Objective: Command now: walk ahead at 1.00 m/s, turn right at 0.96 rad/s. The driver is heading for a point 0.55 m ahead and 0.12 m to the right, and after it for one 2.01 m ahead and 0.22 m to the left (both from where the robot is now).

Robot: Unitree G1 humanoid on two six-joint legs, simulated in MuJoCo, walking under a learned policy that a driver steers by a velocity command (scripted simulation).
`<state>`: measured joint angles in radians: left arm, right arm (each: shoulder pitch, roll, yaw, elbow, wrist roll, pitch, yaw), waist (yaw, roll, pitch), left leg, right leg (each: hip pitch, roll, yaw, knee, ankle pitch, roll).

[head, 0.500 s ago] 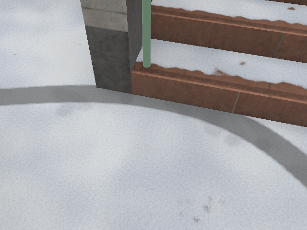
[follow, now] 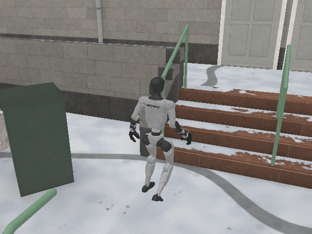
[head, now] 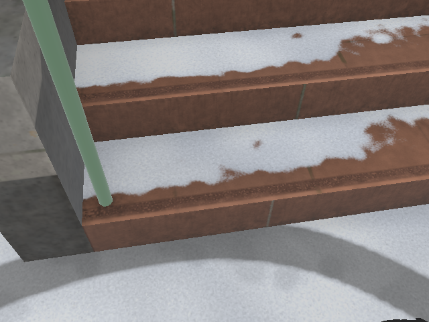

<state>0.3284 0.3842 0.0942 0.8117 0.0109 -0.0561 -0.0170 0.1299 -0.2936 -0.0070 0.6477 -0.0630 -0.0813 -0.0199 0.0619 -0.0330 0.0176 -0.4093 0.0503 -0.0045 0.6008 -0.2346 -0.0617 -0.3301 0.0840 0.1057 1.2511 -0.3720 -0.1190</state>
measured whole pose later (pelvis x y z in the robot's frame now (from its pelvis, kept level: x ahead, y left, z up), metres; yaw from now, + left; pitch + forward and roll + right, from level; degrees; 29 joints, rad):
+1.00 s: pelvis +0.91 -0.13 +0.11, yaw -6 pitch +2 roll +4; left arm 0.10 0.17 -0.02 0.62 0.07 -0.13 -0.03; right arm 0.32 -0.25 -0.04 0.89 -0.02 -0.02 -0.03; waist -0.02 0.02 -0.02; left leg -0.52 -0.29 0.04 0.99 -0.51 0.19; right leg -0.71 0.05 0.17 1.92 -0.26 -0.04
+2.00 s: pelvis +1.77 +0.02 +0.54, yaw +47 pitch +6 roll -4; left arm -0.28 -0.03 -0.13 0.29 0.06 -0.08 0.02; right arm 0.55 -0.25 -0.08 0.94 0.01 -0.08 0.00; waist -0.09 0.10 -0.03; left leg -0.02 -0.06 -0.29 0.28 -0.15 0.18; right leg -1.25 -0.06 -0.02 1.56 -0.46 -0.07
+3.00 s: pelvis +2.27 +0.48 +0.68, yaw +52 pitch +3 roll +1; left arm 0.07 0.17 0.01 0.76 0.03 -0.01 0.00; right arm 0.22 -0.25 -0.05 0.82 0.00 0.01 -0.04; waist 0.00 0.00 0.00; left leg -0.43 0.03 -0.04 0.91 -0.53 -0.07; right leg -0.47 0.03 0.02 0.53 -0.12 -0.04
